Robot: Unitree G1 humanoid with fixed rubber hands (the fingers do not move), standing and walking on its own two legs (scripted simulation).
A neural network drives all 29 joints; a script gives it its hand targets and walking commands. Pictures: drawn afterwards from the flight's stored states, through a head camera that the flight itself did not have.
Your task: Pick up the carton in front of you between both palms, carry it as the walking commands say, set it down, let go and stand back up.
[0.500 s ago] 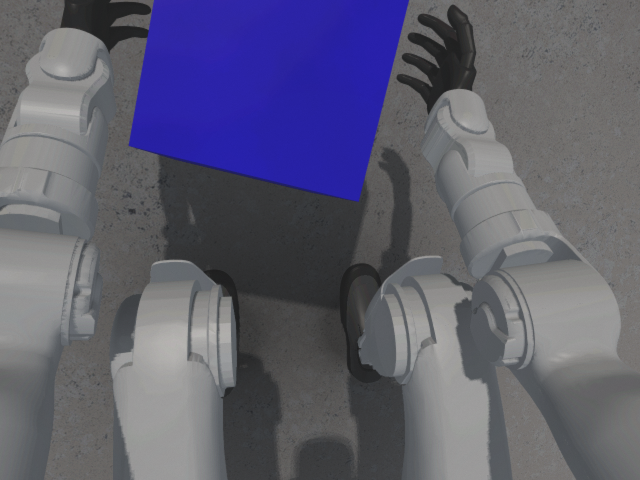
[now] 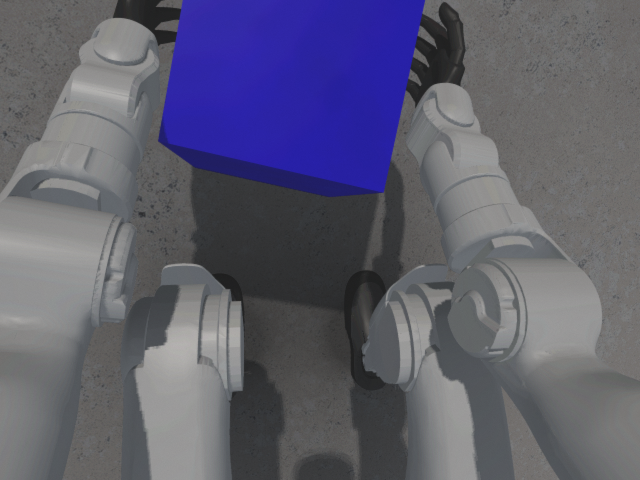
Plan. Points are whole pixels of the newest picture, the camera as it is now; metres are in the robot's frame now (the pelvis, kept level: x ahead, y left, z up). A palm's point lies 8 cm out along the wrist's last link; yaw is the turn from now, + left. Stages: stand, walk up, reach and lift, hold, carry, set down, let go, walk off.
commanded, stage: reach and lift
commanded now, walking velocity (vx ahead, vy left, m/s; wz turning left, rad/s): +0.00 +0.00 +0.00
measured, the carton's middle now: (285, 96) +0.51 +0.06 -0.24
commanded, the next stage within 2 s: none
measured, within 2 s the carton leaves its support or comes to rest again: leaves its support in 0.02 s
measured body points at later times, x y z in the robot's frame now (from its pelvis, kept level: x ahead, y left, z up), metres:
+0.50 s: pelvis +0.01 -0.01 +0.08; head +0.26 +0.06 +0.45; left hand +0.50 +0.22 +0.01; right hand +0.50 -0.08 +0.01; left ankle +0.11 +0.12 -0.33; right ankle +0.14 -0.13 -0.33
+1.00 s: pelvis +0.05 -0.01 +0.21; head +0.22 +0.04 +0.62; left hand +0.46 +0.21 +0.15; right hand +0.48 -0.09 +0.16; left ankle +0.11 +0.12 -0.33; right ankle +0.14 -0.13 -0.33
